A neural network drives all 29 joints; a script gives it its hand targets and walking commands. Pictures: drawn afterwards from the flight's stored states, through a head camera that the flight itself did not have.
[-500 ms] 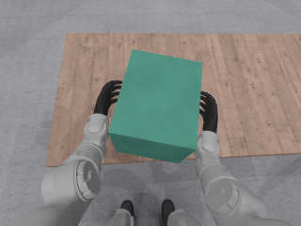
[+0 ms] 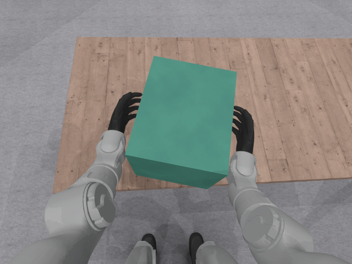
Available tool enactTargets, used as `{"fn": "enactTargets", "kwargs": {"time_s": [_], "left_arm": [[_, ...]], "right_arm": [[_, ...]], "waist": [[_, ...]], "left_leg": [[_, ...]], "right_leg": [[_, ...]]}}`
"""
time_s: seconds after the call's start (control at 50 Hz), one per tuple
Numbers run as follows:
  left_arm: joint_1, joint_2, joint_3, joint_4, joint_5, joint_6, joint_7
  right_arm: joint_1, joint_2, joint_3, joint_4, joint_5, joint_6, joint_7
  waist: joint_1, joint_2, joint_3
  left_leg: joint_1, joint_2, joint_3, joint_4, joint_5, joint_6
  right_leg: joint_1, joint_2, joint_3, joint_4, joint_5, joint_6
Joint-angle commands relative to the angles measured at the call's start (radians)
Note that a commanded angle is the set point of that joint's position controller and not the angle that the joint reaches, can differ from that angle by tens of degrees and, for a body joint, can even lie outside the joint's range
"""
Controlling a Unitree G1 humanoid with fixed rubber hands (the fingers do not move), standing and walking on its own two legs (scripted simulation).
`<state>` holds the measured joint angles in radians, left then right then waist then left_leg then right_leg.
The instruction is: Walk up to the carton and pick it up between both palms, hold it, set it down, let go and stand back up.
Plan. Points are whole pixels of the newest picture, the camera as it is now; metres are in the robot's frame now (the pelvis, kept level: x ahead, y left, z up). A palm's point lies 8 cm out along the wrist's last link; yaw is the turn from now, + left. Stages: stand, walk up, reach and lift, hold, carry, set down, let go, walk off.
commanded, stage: set down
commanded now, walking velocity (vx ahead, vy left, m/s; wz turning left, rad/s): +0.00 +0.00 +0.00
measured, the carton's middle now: (182, 127) +0.44 -0.03 -0.08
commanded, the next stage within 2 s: none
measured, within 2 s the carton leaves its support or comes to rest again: neither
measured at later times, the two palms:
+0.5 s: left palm (97, 118) +0.45 +0.18 -0.04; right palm (239, 144) +0.37 -0.16 -0.06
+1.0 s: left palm (94, 139) +0.40 +0.19 -0.05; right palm (245, 167) +0.32 -0.17 -0.07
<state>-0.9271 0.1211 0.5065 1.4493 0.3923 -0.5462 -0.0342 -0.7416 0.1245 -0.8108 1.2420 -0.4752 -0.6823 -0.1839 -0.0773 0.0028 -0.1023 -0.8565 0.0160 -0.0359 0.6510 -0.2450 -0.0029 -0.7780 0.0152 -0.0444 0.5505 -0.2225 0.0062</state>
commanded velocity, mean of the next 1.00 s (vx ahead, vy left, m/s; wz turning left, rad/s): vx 0.00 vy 0.00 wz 0.00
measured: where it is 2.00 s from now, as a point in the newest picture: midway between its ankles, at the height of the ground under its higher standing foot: outside the picture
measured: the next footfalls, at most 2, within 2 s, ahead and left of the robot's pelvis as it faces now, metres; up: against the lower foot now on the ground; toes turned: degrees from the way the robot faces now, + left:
none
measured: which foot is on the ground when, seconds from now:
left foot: down 0.00-1.00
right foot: down 0.00-1.00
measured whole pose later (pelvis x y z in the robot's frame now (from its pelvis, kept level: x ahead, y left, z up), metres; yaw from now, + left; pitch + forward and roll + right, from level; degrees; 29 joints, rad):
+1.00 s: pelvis -0.02 +0.02 -0.03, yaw -2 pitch +28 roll -5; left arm -0.77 0.24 0.08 1.36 -0.05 -0.51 -0.08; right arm -0.62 -0.04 -0.09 1.37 0.16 -0.72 -0.22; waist -0.08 0.08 -0.23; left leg -1.03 0.02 -0.04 0.87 -0.32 0.00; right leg -0.93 0.02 -0.04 0.72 -0.27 0.04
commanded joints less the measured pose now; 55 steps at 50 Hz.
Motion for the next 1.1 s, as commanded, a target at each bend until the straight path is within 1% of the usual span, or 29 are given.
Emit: {"fn": "enactTargets", "kwargs": {"time_s": [0.0,0.04,0.06,0.1,0.12,0.16,0.18,0.2,0.24,0.28,0.38,0.42,0.46,0.5,0.52,0.54,0.56,0.58,0.64,0.68,0.72,0.74,0.78,0.9,1.0,1.02,1.04,1.06,1.08], "left_arm": [[-0.391,-0.038,-0.111,-0.004,-0.041,0.000,-0.015],[-0.404,0.164,-0.165,-0.010,-0.164,-0.007,0.033],[-0.432,0.181,-0.213,-0.031,-0.230,-0.011,0.041],[-0.445,0.217,-0.270,0.013,-0.320,-0.015,0.045],[-0.472,0.216,-0.307,0.039,-0.364,-0.016,0.039],[-0.453,0.228,-0.344,0.015,-0.407,-0.031,0.027],[-0.434,0.224,-0.353,0.033,-0.403,-0.019,0.019],[-0.324,0.206,-0.346,-0.007,-0.400,-0.009,0.006],[-0.452,0.233,-0.387,0.050,-0.423,-0.018,-0.002],[-0.376,0.222,-0.400,-0.016,-0.425,-0.016,-0.007],[-0.392,0.211,-0.424,0.020,-0.425,0.003,0.001],[-0.264,0.184,-0.408,-0.038,-0.413,0.016,-0.009],[-0.289,0.214,-0.399,-0.003,-0.424,0.008,-0.011],[-0.339,0.200,-0.442,0.014,-0.440,0.009,0.000],[-0.246,0.190,-0.427,-0.010,-0.432,0.015,-0.001],[-0.293,0.184,-0.470,-0.003,-0.459,0.006,0.000],[-0.328,0.192,-0.457,-0.016,-0.459,-0.001,0.002],[-0.207,0.202,-0.434,-0.052,-0.445,0.002,-0.006],[-0.257,0.213,-0.470,-0.002,-0.476,0.002,-0.010],[-0.167,0.201,-0.446,-0.069,-0.441,-0.004,-0.013],[-0.129,0.198,-0.442,-0.078,-0.448,0.002,-0.022],[-0.237,0.207,-0.463,-0.004,-0.467,-0.003,-0.022],[-0.115,0.203,-0.464,-0.074,-0.477,0.000,-0.034],[-0.016,0.200,-0.409,-0.185,-0.442,0.008,-0.056],[0.021,0.209,-0.400,-0.262,-0.427,0.019,-0.070],[0.022,0.198,-0.414,-0.268,-0.435,0.018,-0.070],[0.060,0.198,-0.404,-0.289,-0.424,0.026,-0.071],[0.037,0.210,-0.409,-0.284,-0.431,0.030,-0.071],[0.121,0.191,-0.406,-0.321,-0.428,0.041,-0.073]], "right_arm": [[-0.311,0.134,0.237,0.152,-0.006,0.047,0.068],[-0.320,-0.105,0.254,0.159,0.124,0.037,0.016],[-0.359,-0.121,0.277,0.150,0.167,0.037,-0.007],[-0.377,-0.138,0.375,0.204,0.269,0.033,-0.028],[-0.405,-0.122,0.401,0.201,0.299,0.033,-0.040],[-0.396,-0.134,0.466,0.173,0.376,0.022,-0.036],[-0.385,-0.141,0.469,0.179,0.391,0.009,-0.043],[-0.278,-0.125,0.536,0.175,0.421,-0.011,-0.048],[-0.411,-0.182,0.505,0.219,0.440,0.002,-0.043],[-0.359,-0.187,0.558,0.176,0.483,-0.018,-0.040],[-0.412,-0.264,0.541,0.243,0.506,-0.033,-0.028],[-0.283,-0.233,0.602,0.206,0.525,-0.062,-0.031],[-0.325,-0.242,0.615,0.227,0.548,-0.062,-0.022],[-0.383,-0.274,0.582,0.261,0.548,-0.046,-0.016],[-0.290,-0.252,0.642,0.231,0.571,-0.063,-0.018],[-0.354,-0.285,0.603,0.237,0.558,-0.057,-0.017],[-0.372,-0.291,0.589,0.246,0.550,-0.059,-0.015],[-0.264,-0.251,0.665,0.178,0.582,-0.079,-0.016],[-0.321,-0.282,0.638,0.200,0.586,-0.069,-0.023],[-0.231,-0.268,0.670,0.175,0.600,-0.088,-0.019],[-0.187,-0.245,0.702,0.139,0.616,-0.092,-0.025],[-0.304,-0.263,0.668,0.210,0.610,-0.063,-0.018],[-0.199,-0.239,0.710,0.093,0.625,-0.084,-0.031],[-0.055,-0.208,0.758,0.040,0.643,-0.102,-0.039],[-0.015,-0.188,0.757,-0.034,0.634,-0.088,-0.045],[-0.016,-0.186,0.741,-0.045,0.622,-0.083,-0.049],[0.002,-0.181,0.754,-0.065,0.628,-0.089,-0.046],[-0.019,-0.198,0.729,-0.084,0.616,-0.076,-0.052],[0.039,-0.174,0.776,-0.134,0.632,-0.080,-0.052]], "waist": [[-0.016,0.101,-0.619],[-0.039,0.113,-0.705],[-0.070,0.098,-0.740],[-0.062,0.091,-0.781],[-0.079,0.061,-0.792],[-0.065,0.068,-0.868],[-0.085,0.080,-0.866],[-0.065,0.078,-0.894],[-0.086,0.093,-0.838],[-0.061,0.129,-0.895],[-0.084,0.188,-0.837],[-0.063,0.158,-0.859],[-0.038,0.155,-0.800],[-0.064,0.176,-0.770],[-0.030,0.197,-0.771],[-0.069,0.198,-0.783],[-0.063,0.188,-0.813],[-0.026,0.170,-0.809],[-0.057,0.160,-0.785],[-0.029,0.173,-0.805],[-0.023,0.163,-0.794],[-0.038,0.150,-0.727],[-0.023,0.128,-0.770],[-0.004,0.138,-0.786],[0.014,0.142,-0.748],[-0.004,0.133,-0.727],[0.022,0.132,-0.706],[0.001,0.133,-0.706],[0.026,0.126,-0.694]], "left_leg": [[0.247,-0.009,0.053,0.065,0.181,-0.027],[0.242,-0.015,0.054,0.115,0.209,-0.044],[0.209,-0.022,0.055,0.141,0.184,-0.044],[0.179,-0.028,0.043,0.166,0.207,-0.050],[0.114,-0.037,0.046,0.187,0.187,-0.050],[0.167,-0.032,0.039,0.232,0.289,-0.057],[0.176,-0.037,0.035,0.247,0.337,-0.067],[0.249,-0.034,0.030,0.267,0.428,-0.074],[0.199,-0.030,0.022,0.273,0.350,-0.078],[0.307,-0.030,0.015,0.291,0.461,-0.096],[0.414,-0.008,-0.020,0.290,0.506,-0.126],[0.470,-0.009,-0.022,0.292,0.623,-0.129],[0.442,-0.006,-0.019,0.283,0.578,-0.128],[0.426,0.005,-0.037,0.252,0.440,-0.129],[0.454,0.005,-0.048,0.249,0.512,-0.136],[0.433,0.010,-0.057,0.242,0.467,-0.137],[0.444,0.006,-0.048,0.260,0.490,-0.139],[0.471,-0.003,-0.038,0.267,0.526,-0.135],[0.433,-0.005,-0.030,0.264,0.434,-0.128],[0.487,-0.004,-0.042,0.258,0.508,-0.135],[0.465,-0.008,-0.041,0.250,0.488,-0.133],[0.418,-0.003,-0.044,0.225,0.373,-0.124],[0.442,-0.016,-0.038,0.234,0.404,-0.114],[0.515,-0.029,-0.013,0.246,0.553,-0.120],[0.509,-0.032,-0.017,0.216,0.453,-0.103],[0.496,-0.028,-0.022,0.206,0.408,-0.102],[0.511,-0.023,-0.026,0.199,0.413,-0.100],[0.500,-0.026,-0.033,0.196,0.369,-0.098],[0.506,-0.029,-0.032,0.176,0.380,-0.090]], "right_leg": [[0.145,-0.007,-0.026,0.061,0.216,-0.014],[0.127,0.004,-0.007,0.088,0.250,-0.017],[0.122,0.007,-0.002,0.104,0.252,-0.022],[0.129,0.007,0.007,0.140,0.291,-0.011],[0.139,0.005,0.010,0.156,0.291,-0.010],[0.114,0.010,0.009,0.186,0.360,-0.006],[0.117,0.019,0.000,0.193,0.404,-0.008],[0.153,0.024,0.004,0.197,0.494,-0.002],[0.050,0.020,-0.006,0.192,0.358,-0.004],[0.043,0.037,-0.024,0.197,0.410,-0.006],[-0.131,0.055,-0.057,0.168,0.268,-0.012],[-0.060,0.062,-0.058,0.161,0.387,-0.004],[-0.103,0.059,-0.057,0.157,0.298,-0.003],[-0.146,0.058,-0.063,0.160,0.217,-0.008],[-0.098,0.059,-0.064,0.172,0.284,-0.003],[-0.131,0.061,-0.066,0.171,0.254,-0.006],[-0.145,0.065,-0.069,0.175,0.241,-0.007],[-0.070,0.061,-0.064,0.169,0.302,0.000],[-0.120,0.056,-0.055,0.149,0.231,-0.003],[-0.067,0.065,-0.062,0.166,0.323,0.005],[-0.052,0.059,-0.057,0.166,0.307,0.006],[-0.113,0.050,-0.052,0.151,0.181,-0.001],[-0.020,0.056,-0.050,0.148,0.277,0.006],[0.026,0.056,-0.036,0.123,0.359,0.003],[0.035,0.052,-0.022,0.111,0.298,0.000],[0.021,0.052,-0.028,0.103,0.277,-0.001],[0.021,0.054,-0.027,0.108,0.285,0.001],[0.009,0.054,-0.029,0.111,0.259,-0.001],[0.075,0.056,-0.026,0.108,0.302,-0.002]]}}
